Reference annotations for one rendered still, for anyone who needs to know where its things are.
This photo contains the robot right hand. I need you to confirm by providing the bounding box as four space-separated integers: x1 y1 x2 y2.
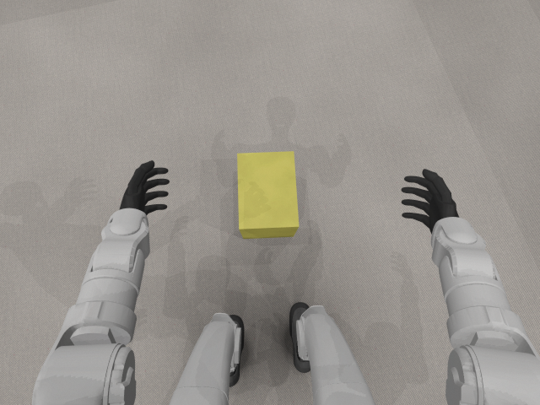
402 169 459 234

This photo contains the right robot upper arm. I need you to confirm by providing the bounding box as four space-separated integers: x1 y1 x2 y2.
445 345 540 405

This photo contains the left robot upper arm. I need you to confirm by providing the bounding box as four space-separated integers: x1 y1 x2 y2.
35 343 136 405

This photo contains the robot right thigh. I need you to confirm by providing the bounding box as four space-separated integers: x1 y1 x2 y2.
296 314 375 405

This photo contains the left robot foot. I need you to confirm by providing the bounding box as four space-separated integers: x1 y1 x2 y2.
229 315 244 387

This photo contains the carton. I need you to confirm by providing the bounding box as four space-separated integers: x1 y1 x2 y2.
237 151 299 239

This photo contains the robot left hand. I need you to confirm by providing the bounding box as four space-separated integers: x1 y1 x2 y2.
119 160 170 215

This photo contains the right robot forearm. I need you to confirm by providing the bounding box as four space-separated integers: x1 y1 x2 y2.
431 217 540 361

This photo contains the left robot forearm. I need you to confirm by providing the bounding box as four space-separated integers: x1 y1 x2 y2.
32 208 150 405

